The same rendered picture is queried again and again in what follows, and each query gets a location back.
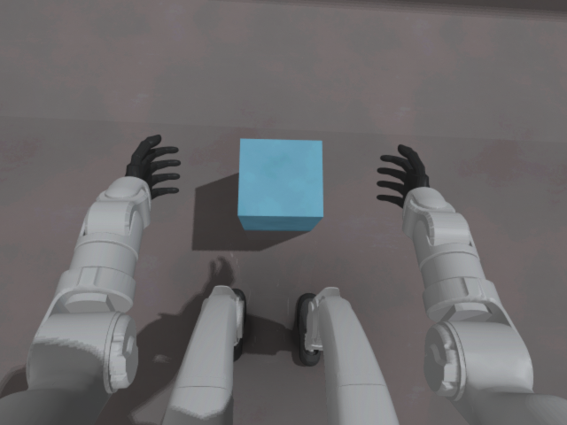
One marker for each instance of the robot right thigh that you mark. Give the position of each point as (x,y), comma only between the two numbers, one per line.
(356,392)

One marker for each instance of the left robot hand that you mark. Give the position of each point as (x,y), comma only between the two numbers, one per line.
(141,165)

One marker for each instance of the robot right foot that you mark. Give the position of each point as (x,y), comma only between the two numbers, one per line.
(308,357)

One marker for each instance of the left robot upper arm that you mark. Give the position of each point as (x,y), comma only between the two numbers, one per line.
(79,360)

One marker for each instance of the right robot forearm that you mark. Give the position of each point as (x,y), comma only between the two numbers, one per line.
(455,285)

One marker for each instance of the right robot upper arm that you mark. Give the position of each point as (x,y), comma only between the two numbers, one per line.
(484,370)

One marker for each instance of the left robot forearm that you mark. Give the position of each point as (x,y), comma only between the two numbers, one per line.
(101,274)

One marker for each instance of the carton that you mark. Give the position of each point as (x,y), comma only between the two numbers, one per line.
(280,184)

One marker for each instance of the right robot hand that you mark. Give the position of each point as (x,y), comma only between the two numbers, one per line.
(414,177)

